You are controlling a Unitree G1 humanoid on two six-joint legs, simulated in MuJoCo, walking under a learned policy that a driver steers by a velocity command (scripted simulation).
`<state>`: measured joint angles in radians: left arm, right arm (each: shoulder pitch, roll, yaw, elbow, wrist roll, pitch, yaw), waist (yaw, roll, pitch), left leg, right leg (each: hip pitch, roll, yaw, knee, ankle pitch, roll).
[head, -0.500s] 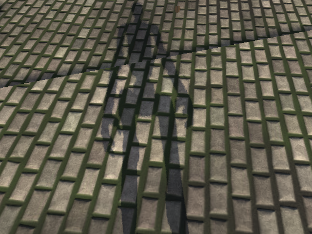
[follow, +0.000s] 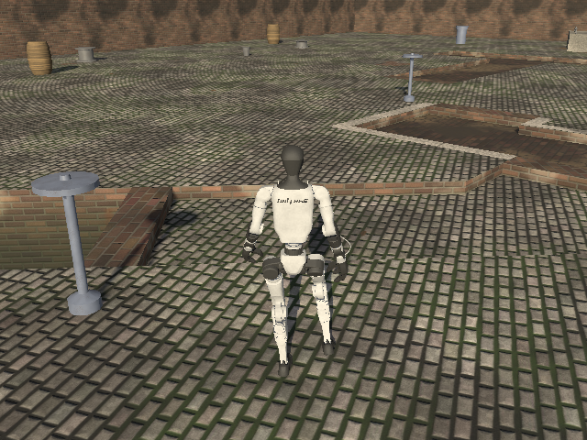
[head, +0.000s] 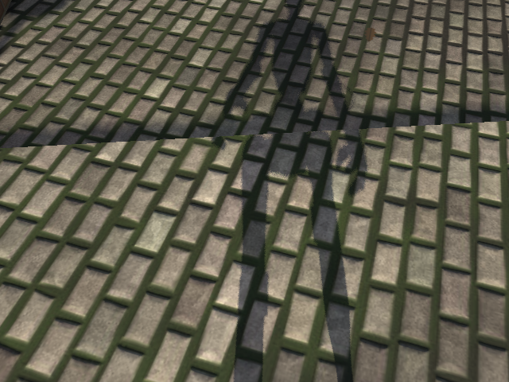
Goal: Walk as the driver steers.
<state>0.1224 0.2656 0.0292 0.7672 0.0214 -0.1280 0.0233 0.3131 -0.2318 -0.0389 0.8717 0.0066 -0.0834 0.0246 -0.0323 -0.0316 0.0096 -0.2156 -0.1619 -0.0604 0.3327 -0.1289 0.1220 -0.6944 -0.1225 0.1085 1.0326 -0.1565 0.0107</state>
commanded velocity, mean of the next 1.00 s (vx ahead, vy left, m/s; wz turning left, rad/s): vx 0.50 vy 0.00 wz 0.34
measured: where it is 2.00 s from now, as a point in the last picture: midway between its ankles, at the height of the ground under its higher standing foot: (176, 223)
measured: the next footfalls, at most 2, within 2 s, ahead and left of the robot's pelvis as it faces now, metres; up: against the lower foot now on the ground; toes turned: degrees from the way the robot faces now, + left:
right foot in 0.24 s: +0.31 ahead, -0.14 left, +0.00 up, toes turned +13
left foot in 0.74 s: +0.49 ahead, +0.19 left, +0.00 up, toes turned +22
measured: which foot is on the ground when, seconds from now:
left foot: down 0.00-0.24, up 0.26-0.72, down 0.74-1.00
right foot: up 0.00-0.22, down 0.24-0.76, up 0.78-1.00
